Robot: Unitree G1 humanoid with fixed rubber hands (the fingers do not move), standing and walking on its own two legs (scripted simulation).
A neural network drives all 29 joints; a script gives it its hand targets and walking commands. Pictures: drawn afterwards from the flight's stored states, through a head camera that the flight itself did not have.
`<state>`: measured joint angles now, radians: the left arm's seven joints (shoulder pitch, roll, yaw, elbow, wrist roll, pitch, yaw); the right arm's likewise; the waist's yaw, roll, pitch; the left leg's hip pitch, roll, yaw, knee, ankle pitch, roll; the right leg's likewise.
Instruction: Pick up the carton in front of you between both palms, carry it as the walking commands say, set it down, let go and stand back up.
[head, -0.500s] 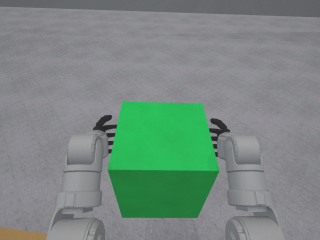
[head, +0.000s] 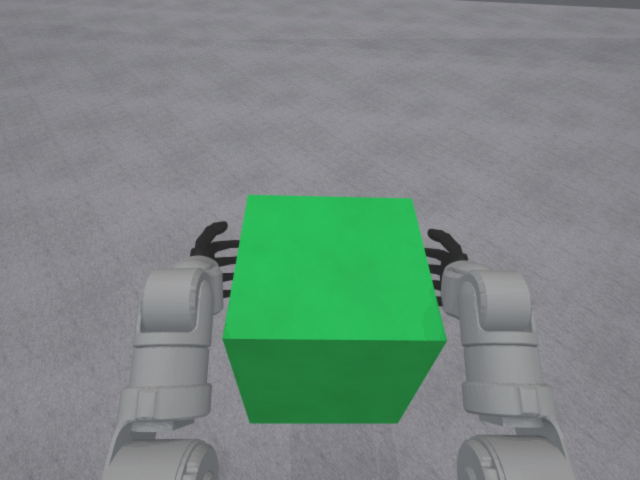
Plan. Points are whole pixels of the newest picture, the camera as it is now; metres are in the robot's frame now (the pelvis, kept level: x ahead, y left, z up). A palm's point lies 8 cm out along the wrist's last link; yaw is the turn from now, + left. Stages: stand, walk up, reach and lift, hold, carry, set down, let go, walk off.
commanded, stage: carry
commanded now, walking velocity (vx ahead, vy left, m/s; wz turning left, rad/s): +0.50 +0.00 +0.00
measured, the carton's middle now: (327, 315) +0.35 -0.01 +0.03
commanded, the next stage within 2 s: none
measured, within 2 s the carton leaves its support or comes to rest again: neither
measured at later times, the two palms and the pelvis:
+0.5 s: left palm (209, 171) +0.67 +0.20 +0.03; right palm (366, 176) +0.66 -0.10 +0.03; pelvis +0.32 +0.06 -0.11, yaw -3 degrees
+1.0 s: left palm (229, 133) +0.96 +0.22 -0.05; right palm (344, 138) +0.95 -0.08 -0.06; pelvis +0.62 +0.08 -0.13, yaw -1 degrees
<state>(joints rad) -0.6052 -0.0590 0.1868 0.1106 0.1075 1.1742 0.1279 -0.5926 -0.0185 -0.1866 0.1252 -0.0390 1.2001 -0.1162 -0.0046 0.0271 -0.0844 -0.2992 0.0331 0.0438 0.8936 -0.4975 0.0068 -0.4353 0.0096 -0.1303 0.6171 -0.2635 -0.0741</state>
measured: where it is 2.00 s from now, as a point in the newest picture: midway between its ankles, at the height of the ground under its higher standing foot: (290, 258)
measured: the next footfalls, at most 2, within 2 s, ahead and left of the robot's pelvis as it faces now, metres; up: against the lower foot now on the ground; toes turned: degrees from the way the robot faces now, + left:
left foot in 0.46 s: +0.46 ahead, +0.13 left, -0.12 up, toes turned +4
right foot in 0.94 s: +0.75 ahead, +0.03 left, -0.12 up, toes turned -6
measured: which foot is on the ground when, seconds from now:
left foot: up 0.00-0.44, down 0.46-0.94, up 0.96-1.00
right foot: down 0.00-0.50, up 0.52-0.92, down 0.94-1.00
